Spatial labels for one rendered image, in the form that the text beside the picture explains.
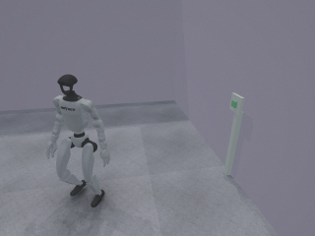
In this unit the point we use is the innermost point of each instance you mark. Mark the robot left upper arm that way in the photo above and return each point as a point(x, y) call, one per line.
point(89, 106)

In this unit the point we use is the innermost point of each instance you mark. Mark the right robot hand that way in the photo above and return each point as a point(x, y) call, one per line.
point(51, 148)

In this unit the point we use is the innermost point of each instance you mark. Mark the left robot hand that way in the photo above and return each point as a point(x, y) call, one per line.
point(105, 155)

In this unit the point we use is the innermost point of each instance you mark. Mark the robot head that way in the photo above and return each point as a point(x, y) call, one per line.
point(68, 81)

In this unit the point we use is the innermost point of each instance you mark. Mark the panel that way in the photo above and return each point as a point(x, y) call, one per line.
point(235, 128)

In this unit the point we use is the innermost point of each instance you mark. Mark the robot right shin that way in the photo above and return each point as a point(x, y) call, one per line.
point(72, 179)

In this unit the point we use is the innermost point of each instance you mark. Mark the button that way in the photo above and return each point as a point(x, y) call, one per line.
point(234, 103)

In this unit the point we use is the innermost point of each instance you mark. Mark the robot right upper arm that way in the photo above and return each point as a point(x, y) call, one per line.
point(55, 101)

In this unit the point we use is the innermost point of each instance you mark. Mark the robot left forearm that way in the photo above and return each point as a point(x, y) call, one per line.
point(101, 135)

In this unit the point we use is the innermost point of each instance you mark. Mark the robot right forearm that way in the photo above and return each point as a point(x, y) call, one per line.
point(56, 130)

